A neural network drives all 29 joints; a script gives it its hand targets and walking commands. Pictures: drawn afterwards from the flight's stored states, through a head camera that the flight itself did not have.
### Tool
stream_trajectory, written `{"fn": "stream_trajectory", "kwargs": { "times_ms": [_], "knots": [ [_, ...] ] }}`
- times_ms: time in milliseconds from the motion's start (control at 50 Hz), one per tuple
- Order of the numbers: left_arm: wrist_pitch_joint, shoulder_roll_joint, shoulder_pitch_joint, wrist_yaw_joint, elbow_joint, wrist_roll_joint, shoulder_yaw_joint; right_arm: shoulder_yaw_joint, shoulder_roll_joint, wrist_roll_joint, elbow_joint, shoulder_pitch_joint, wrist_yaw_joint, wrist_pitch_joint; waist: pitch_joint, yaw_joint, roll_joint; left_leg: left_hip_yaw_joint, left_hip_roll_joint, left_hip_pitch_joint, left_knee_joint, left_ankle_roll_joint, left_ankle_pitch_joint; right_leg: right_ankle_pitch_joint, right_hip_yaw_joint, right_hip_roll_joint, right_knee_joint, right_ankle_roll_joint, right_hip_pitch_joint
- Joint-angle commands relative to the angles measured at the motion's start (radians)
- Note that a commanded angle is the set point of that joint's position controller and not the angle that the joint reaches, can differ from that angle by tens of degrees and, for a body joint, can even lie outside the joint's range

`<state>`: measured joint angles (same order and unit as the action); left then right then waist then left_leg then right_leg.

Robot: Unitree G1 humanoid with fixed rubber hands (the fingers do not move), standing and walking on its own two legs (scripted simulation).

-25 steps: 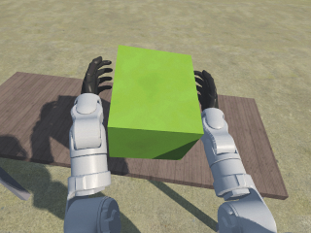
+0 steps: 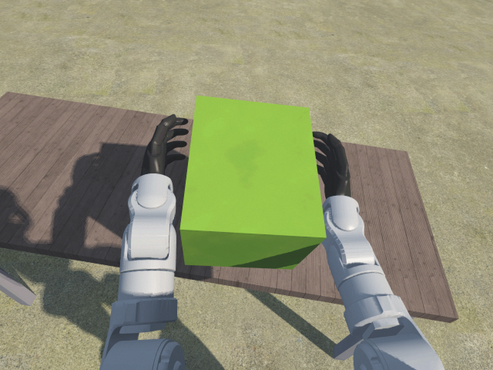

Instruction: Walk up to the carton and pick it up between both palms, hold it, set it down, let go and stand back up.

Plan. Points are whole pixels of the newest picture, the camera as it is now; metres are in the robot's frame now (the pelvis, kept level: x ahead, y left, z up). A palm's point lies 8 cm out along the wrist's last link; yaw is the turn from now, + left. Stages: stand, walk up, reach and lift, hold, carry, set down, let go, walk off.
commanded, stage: set down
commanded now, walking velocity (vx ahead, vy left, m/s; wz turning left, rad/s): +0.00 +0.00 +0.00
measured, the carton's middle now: (246, 186) +0.37 -0.02 +0.09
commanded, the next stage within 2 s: none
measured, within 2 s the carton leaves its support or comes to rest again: neither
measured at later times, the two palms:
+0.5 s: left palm (174, 169) +0.39 +0.10 +0.12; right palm (341, 188) +0.35 -0.17 +0.10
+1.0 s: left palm (179, 178) +0.40 +0.10 +0.08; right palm (337, 193) +0.36 -0.18 +0.07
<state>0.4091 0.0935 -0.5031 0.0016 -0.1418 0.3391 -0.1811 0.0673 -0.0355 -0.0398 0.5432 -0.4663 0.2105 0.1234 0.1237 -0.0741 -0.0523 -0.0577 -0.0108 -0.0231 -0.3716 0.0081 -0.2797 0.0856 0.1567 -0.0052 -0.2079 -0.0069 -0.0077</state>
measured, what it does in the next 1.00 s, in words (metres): stands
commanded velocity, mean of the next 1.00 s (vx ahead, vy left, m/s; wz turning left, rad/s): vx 0.00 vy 0.00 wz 0.00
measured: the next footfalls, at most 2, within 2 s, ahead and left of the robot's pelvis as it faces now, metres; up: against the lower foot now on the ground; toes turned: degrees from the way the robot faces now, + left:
none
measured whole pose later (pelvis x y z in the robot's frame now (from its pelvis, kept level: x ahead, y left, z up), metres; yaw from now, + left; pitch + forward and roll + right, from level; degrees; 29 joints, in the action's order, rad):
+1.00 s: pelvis +0.00 +0.00 +0.00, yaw -1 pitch +1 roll -2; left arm 0.02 0.10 -0.69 -0.04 -0.78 0.35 -0.36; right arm 0.42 -0.08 0.25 0.93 -0.63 0.13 0.31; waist 0.03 -0.05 0.00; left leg -0.04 -0.01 0.12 -0.34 0.00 -0.25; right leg 0.06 0.14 0.00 -0.20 -0.02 -0.16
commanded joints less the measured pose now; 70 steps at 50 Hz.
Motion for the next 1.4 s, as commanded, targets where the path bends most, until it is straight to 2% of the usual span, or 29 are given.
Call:
{"fn": "stream_trajectory", "kwargs": {
  "times_ms": [0,140,240,440,660,1080,1380],
  "knots": [
    [-0.051,0.475,-0.429,0.125,0.01,-0.083,0.423,-0.326,-0.377,0.037,-0.239,-0.663,-0.13,0.094,-0.453,-0.015,0.089,0.051,0.013,0.082,0.028,-0.072,0.521,-0.314,0.011,-0.023,-0.077,0.021,0.308],
    [-0.093,0.496,-0.497,0.115,-0.117,-0.081,0.373,-0.222,-0.365,0.091,-0.141,-0.705,-0.156,0.11,-0.433,-0.013,0.082,0.057,0.002,0.087,0.064,-0.071,0.395,-0.18,0.025,-0.022,-0.056,0.018,0.229],
    [-0.134,0.508,-0.545,0.109,-0.213,-0.074,0.319,-0.162,-0.374,0.133,-0.067,-0.746,-0.174,0.125,-0.446,0.003,0.075,0.07,0.002,0.11,0.08,-0.067,0.342,-0.155,0.024,-0.019,-0.054,0.016,0.225],
    [-0.237,0.513,-0.6,0.106,-0.361,-0.049,0.218,-0.101,-0.428,0.201,0.066,-0.776,-0.195,0.16,-0.488,0.03,0.045,0.101,0.021,0.2,0.1,-0.045,0.301,-0.265,-0.003,-0.006,-0.076,0.026,0.324],
    [-0.355,0.535,-0.654,0.094,-0.45,-0.035,0.197,-0.052,-0.484,0.272,0.17,-0.771,-0.195,0.213,-0.579,0.018,0.056,0.103,0.026,0.239,0.081,-0.054,0.37,-0.4,-0.015,-0.006,-0.1,0.024,0.364],
    [-0.498,0.558,-0.72,0.05,-0.657,0.028,0.084,0.123,-0.492,0.419,0.332,-0.791,-0.231,0.279,-0.613,0.015,0.079,0.097,-0.002,0.278,0.078,-0.074,0.379,-0.341,-0.015,-0.006,-0.092,-0.005,0.258],
    [-0.615,0.536,-0.756,0.038,-0.765,0.06,0.014,0.189,-0.537,0.512,0.411,-0.769,-0.236,0.315,-0.693,0.005,0.065,0.104,0.001,0.388,0.08,-0.06,0.365,-0.441,-0.038,0.011,-0.133,-0.003,0.299]
  ]
}}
